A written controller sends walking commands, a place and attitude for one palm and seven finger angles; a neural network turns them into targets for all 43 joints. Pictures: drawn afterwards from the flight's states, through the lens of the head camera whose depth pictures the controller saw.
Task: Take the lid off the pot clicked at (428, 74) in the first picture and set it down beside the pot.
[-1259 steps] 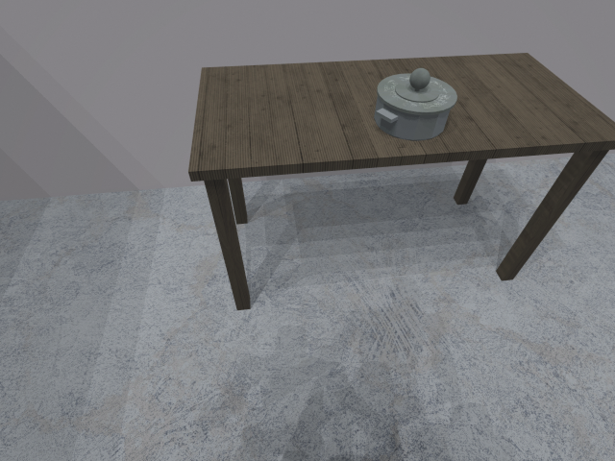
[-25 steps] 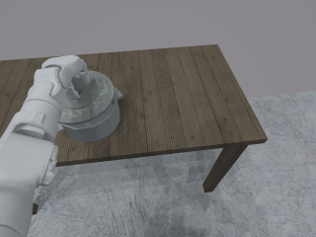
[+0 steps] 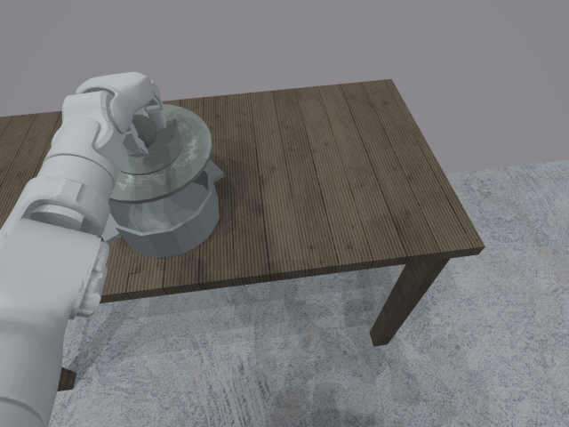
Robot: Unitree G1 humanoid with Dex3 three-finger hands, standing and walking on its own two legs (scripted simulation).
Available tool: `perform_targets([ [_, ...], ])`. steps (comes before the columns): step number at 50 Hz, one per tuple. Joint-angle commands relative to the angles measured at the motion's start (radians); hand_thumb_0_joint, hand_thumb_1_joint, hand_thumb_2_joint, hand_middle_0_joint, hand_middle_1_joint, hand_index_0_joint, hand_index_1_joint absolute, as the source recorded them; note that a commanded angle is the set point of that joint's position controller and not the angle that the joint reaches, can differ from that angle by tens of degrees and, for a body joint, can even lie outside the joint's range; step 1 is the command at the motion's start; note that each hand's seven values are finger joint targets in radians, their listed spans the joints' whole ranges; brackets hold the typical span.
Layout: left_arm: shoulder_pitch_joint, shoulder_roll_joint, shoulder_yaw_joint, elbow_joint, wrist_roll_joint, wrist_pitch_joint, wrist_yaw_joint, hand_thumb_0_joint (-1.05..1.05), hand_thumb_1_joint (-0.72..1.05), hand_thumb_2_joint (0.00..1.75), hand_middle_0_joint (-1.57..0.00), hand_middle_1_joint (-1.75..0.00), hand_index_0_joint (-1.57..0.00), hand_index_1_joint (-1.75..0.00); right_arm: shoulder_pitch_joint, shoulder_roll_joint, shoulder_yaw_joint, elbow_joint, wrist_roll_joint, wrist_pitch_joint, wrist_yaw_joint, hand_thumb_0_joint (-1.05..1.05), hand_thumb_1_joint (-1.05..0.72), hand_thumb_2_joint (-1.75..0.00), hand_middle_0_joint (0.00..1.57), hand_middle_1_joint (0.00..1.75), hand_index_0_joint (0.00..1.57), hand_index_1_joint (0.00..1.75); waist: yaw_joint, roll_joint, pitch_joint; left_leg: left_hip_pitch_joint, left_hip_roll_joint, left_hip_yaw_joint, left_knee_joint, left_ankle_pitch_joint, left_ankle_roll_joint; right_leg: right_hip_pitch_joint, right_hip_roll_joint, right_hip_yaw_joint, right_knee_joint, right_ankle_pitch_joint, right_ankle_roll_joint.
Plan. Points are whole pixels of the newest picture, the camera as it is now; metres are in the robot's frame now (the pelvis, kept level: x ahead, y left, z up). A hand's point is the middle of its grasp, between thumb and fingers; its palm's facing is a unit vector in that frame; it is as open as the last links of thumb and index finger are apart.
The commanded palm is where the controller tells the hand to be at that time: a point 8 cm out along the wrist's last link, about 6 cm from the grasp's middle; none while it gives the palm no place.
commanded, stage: lift the lid straight up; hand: left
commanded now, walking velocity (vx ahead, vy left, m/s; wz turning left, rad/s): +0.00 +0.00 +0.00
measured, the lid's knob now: (138, 131) +0.53 +0.18 +0.13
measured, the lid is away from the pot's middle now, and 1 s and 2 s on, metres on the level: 0.01 0.01 0.15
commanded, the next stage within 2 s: move the lid sideways beside the pot in 0.68 s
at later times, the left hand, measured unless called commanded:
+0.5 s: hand (117, 113) +0.50 +0.18 +0.19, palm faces -0.32 -0.06 -0.95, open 7.8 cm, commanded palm +0.51 +0.18 +0.27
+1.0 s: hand (102, 107) +0.50 +0.20 +0.20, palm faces -0.30 -0.07 -0.95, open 7.8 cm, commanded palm +0.50 +0.21 +0.27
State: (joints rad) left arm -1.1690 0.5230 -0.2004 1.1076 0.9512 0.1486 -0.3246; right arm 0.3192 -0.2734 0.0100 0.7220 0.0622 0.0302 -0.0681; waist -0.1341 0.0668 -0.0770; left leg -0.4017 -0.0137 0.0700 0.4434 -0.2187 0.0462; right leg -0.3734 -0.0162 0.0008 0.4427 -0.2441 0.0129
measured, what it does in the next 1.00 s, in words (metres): stands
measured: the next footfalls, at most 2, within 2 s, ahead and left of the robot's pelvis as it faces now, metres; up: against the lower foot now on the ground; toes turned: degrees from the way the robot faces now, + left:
none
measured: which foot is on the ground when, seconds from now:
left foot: down 0.00-1.00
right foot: down 0.00-1.00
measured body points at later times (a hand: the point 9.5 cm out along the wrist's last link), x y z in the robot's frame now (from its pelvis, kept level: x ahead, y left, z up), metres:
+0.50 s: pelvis +0.00 +0.00 +0.00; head +0.05 -0.02 +0.45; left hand +0.51 +0.18 +0.24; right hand +0.05 -0.28 -0.13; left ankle -0.01 +0.09 -0.74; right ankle -0.02 -0.13 -0.74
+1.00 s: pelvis +0.00 +0.00 +0.00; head +0.05 -0.02 +0.45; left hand +0.51 +0.20 +0.25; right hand +0.05 -0.27 -0.13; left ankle -0.01 +0.09 -0.74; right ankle -0.02 -0.13 -0.74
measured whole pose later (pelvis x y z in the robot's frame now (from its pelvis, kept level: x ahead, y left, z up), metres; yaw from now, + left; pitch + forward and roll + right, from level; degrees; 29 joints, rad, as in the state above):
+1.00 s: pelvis +0.00 +0.00 +0.00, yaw +0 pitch +9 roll +0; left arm -1.25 0.59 -0.17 1.10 0.98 0.16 -0.42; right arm 0.31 -0.28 0.01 0.71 0.06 0.04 -0.06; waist -0.13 0.06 -0.07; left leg -0.37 -0.02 0.07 0.42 -0.21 0.05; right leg -0.34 -0.02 0.00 0.41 -0.23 0.01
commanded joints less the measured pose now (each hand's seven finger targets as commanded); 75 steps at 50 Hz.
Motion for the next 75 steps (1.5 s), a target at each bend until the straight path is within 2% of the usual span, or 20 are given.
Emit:
perform_targets([
  [1, -0.698, 0.252, 0.041, -0.253, 0.013, -0.001, 0.034, 0.0, 0.74, 0.82, -0.79, -1.08, -0.78, -1.09, 0.048, -0.157, -0.054, -0.081, 0.002, -0.04, -0.008, 0.0, -0.9, -0.9, 0.2, 0.3, 0.2, 0.3, -0.009, -0.034, -0.456, 0.38, 0.0, -0.075, 0.022, 0.414, 0.036, 0.047, 0.043, -0.024, -0.033, 0.376, -0.038],
  [5, -0.707, 0.284, 0.052, -0.212, 0.019, 0.011, 0.018, 0.0, 0.74, 0.82, -0.79, -1.08, -0.78, -1.09, 0.047, -0.164, -0.048, -0.07, 0.005, -0.036, -0.011, 0.0, -0.9, -0.9, 0.2, 0.3, 0.2, 0.3, -0.012, -0.043, -0.416, 0.344, -0.007, -0.07, 0.011, 0.348, 0.038, 0.052, 0.041, -0.023, -0.036, 0.36, -0.038],
  [12, -0.736, 0.372, 0.117, -0.317, 0.04, -0.018, 0.012, 0.0, 0.74, 0.82, -0.79, -1.08, -0.78, -1.09, 0.047, -0.155, -0.053, -0.095, -0.005, -0.047, -0.011, 0.0, -0.9, -0.9, 0.2, 0.3, 0.2, 0.3, 0.007, 0.019, -0.529, 0.424, -0.002, -0.084, 0.037, 0.516, 0.037, 0.113, 0.038, -0.012, -0.028, 0.454, -0.04],
  [15, -0.715, 0.253, 0.027, -0.255, 0.023, 0.011, -0.005, 0.0, 0.74, 0.82, -0.79, -1.08, -0.78, -1.09, 0.036, -0.154, -0.051, -0.086, 0.004, -0.041, -0.003, 0.0, -0.9, -0.9, 0.2, 0.3, 0.2, 0.3, -0.006, -0.007, -0.441, 0.398, -0.003, -0.077, 0.026, 0.452, 0.036, 0.052, 0.043, -0.028, -0.039, 0.4, -0.036],
  [18, -0.743, 0.343, 0.09, -0.258, 0.022, 0.022, -0.014, 0.0, 0.74, 0.82, -0.79, -1.08, -0.78, -1.09, 0.041, -0.167, -0.051, -0.084, 0.002, -0.039, -0.003, 0.0, -0.9, -0.9, 0.2, 0.3, 0.2, 0.3, 0.0, -0.03, -0.462, 0.386, -0.009, -0.075, 0.021, 0.435, 0.04, 0.095, 0.04, -0.019, -0.038, 0.422, -0.037],
  [21, -0.78, 0.267, 0.024, -0.28, 0.008, 0.023, -0.036, 0.0, 0.74, 0.82, -0.79, -1.08, -0.78, -1.09, 0.03, -0.161, -0.049, -0.089, 0.008, -0.047, -0.007, 0.0, -0.9, -0.9, 0.2, 0.3, 0.2, 0.3, -0.013, -0.029, -0.458, 0.392, -0.009, -0.073, 0.022, 0.433, 0.042, 0.081, 0.035, -0.02, -0.045, 0.423, -0.036],
  [23, -0.805, 0.304, 0.041, -0.278, 0.025, 0.023, -0.036, 0.0, 0.74, 0.82, -0.79, -1.08, -0.78, -1.09, 0.034, -0.163, -0.048, -0.083, 0.005, -0.049, -0.008, 0.0, -0.9, -0.9, 0.2, 0.3, 0.2, 0.3, -0.011, -0.016, -0.467, 0.408, -0.01, -0.08, 0.021, 0.425, 0.041, 0.08, 0.038, -0.019, -0.045, 0.404, -0.035],
  [26, -0.784, 0.268, 0.014, -0.235, 0.017, 0.027, -0.049, 0.0, 0.74, 0.82, -0.79, -1.08, -0.78, -1.09, 0.039, -0.169, -0.045, -0.075, 0.007, -0.049, -0.012, 0.0, -0.9, -0.9, 0.2, 0.3, 0.2, 0.3, -0.017, -0.029, -0.429, 0.376, -0.009, -0.076, 0.009, 0.389, 0.039, 0.064, 0.036, -0.024, -0.052, 0.383, -0.039],
  [29, -0.805, 0.326, 0.058, -0.259, 0.028, 0.018, -0.046, 0.0, 0.74, 0.82, -0.79, -1.08, -0.78, -1.09, 0.039, -0.168, -0.045, -0.079, 0.001, -0.05, -0.011, 0.0, -0.9, -0.9, 0.2, 0.3, 0.2, 0.3, -0.007, -0.019, -0.482, 0.398, -0.013, -0.076, 0.014, 0.402, 0.04, 0.088, 0.036, -0.018, -0.044, 0.402, -0.036],
  [31, -0.798, 0.263, 0.017, -0.273, 0.019, 0.011, -0.051, 0.0, 0.74, 0.82, -0.79, -1.08, -0.78, -1.09, 0.038, -0.163, -0.048, -0.083, 0.002, -0.051, -0.009, 0.0, -0.9, -0.9, 0.2, 0.3, 0.2, 0.3, -0.011, 0.003, -0.481, 0.414, -0.008, -0.078, 0.026, 0.466, 0.039, 0.067, 0.036, -0.021, -0.041, 0.423, -0.039],
  [34, -0.789, 0.334, 0.071, -0.26, 0.04, 0.014, -0.046, 0.0, 0.74, 0.82, -0.79, -1.08, -0.78, -1.09, 0.042, -0.167, -0.049, -0.082, -0.002, -0.043, -0.007, 0.0, -0.9, -0.9, 0.2, 0.3, 0.2, 0.3, -0.001, -0.016, -0.481, 0.408, -0.005, -0.079, 0.023, 0.464, 0.038, 0.08, 0.038, -0.022, -0.04, 0.419, -0.038],
  [39, -0.811, 0.308, 0.048, -0.284, 0.037, 0.015, -0.041, 0.0, 0.74, 0.82, -0.79, -1.08, -0.78, -1.09, 0.037, -0.161, -0.048, -0.087, -0.001, -0.042, -0.003, 0.0, -0.9, -0.9, 0.2, 0.3, 0.2, 0.3, -0.002, 0.019, -0.478, 0.419, -0.004, -0.083, 0.021, 0.483, 0.035, 0.068, 0.038, -0.025, -0.04, 0.414, -0.04],
  [42, -0.795, 0.407, 0.136, -0.337, 0.049, -0.008, -0.029, 0.0, 0.74, 0.82, -0.79, -1.08, -0.78, -1.09, 0.04, -0.16, -0.054, -0.104, -0.01, -0.044, -0.003, 0.0, -0.9, -0.9, 0.2, 0.3, 0.2, 0.3, 0.017, 0.031, -0.554, 0.46, -0.003, -0.094, 0.038, 0.577, 0.036, 0.113, 0.038, -0.014, -0.03, 0.464, -0.041],
  [47, -0.704, 0.361, 0.095, -0.225, 0.051, 0.02, -0.043, 0.0, 0.74, 0.82, -0.79, -1.08, -0.78, -1.09, 0.028, -0.167, -0.052, -0.097, -0.001, -0.015, -0.001, 0.0, -0.9, -0.9, 0.2, 0.3, 0.2, 0.3, 0.012, -0.042, -0.436, 0.376, 0.001, -0.076, 0.017, 0.49, 0.036, 0.093, 0.036, -0.026, -0.044, 0.42, -0.039],
  [54, -0.765, 0.429, 0.11, -0.294, 0.055, -0.002, -0.068, 0.0, 0.74, 0.82, -0.79, -1.08, -0.78, -1.09, 0.016, -0.173, -0.053, -0.112, 0.002, -0.003, -0.011, 0.0, -0.9, -0.9, 0.2, 0.3, 0.2, 0.3, 0.009, -0.01, -0.485, 0.397, -0.007, -0.072, 0.016, 0.433, 0.045, 0.117, 0.035, -0.017, -0.052, 0.409, -0.039],
  [56, -0.772, 0.376, 0.069, -0.344, 0.043, -0.027, -0.075, 0.0, 0.74, 0.82, -0.79, -1.08, -0.78, -1.09, 0.013, -0.164, -0.056, -0.12, 0.005, -0.008, -0.014, 0.0, -0.9, -0.9, 0.2, 0.3, 0.2, 0.3, 0.003, 0.02, -0.51, 0.443, -0.003, -0.077, 0.027, 0.498, 0.044, 0.095, 0.037, -0.019, -0.058, 0.413, -0.038],
  [58, -0.752, 0.454, 0.13, -0.34, 0.051, -0.043, -0.073, 0.0, 0.74, 0.82, -0.79, -1.08, -0.78, -1.09, 0.026, -0.169, -0.058, -0.113, 0.001, -0.008, -0.015, 0.0, -0.9, -0.9, 0.2, 0.3, 0.2, 0.3, 0.011, 0.03, -0.51, 0.455, -0.001, -0.088, 0.03, 0.498, 0.044, 0.093, 0.04, -0.02, -0.057, 0.391, -0.037],
  [64, -0.679, 0.384, 0.06, -0.183, 0.023, -0.026, -0.093, 0.0, 0.74, 0.82, -0.79, -1.08, -0.78, -1.09, 0.017, -0.183, -0.047, -0.081, 0.016, 0.008, -0.021, 0.0, -0.9, -0.9, 0.2, 0.3, 0.2, 0.3, -0.005, -0.027, -0.304, 0.319, -0.002, -0.064, -0.007, 0.259, 0.043, 0.037, 0.037, -0.035, -0.081, 0.271, -0.04],
  [70, -0.781, 0.474, 0.099, -0.33, 0.042, -0.091, -0.087, 0.0, 0.74, 0.82, -0.79, -1.08, -0.78, -1.09, 0.022, -0.182, -0.048, -0.09, 0.013, -0.012, -0.036, 0.0, -0.9, -0.9, 0.2, 0.3, 0.2, 0.3, 0.001, 0.042, -0.473, 0.419, 0.0, -0.081, 0.01, 0.322, 0.045, 0.077, 0.04, -0.027, -0.07, 0.293, -0.042],
  [75, -0.742, 0.52, 0.139, -0.312, 0.022, -0.123, -0.084, 0.0, 0.74, 0.82, -0.79, -1.08, -0.78, -1.09, 0.037, -0.184, -0.047, -0.086, 0.015, -0.019, -0.041, 0.0, -0.9, -0.9, 0.2, 0.3, 0.2, 0.3, 0.009, 0.065, -0.461, 0.42, 0.003, -0.086, 0.012, 0.379, 0.044, 0.079, 0.041, -0.033, -0.07, 0.315, -0.042],
])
